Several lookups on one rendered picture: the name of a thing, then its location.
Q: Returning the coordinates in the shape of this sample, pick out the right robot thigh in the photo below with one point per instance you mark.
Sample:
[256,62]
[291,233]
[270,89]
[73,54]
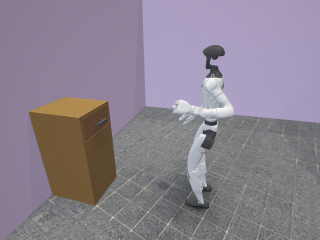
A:
[196,136]

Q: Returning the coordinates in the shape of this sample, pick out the left robot forearm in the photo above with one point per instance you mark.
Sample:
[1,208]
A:
[215,113]

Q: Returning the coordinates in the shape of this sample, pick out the drawer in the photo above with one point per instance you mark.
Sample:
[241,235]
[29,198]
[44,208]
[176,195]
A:
[89,128]

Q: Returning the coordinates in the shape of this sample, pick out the robot right hand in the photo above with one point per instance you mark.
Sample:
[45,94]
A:
[191,117]

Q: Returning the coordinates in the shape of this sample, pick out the robot left hand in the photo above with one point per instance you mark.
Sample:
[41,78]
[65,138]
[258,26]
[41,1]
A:
[181,107]

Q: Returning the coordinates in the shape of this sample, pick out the cabinet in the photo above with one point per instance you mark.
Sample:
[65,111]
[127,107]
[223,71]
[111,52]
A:
[76,169]

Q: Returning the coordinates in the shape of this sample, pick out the handle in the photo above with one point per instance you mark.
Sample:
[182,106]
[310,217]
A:
[102,121]

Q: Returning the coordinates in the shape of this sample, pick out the robot left shin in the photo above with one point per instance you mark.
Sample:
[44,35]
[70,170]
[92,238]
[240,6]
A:
[195,181]

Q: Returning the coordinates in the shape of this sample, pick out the robot left upper arm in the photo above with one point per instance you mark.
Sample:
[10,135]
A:
[213,87]

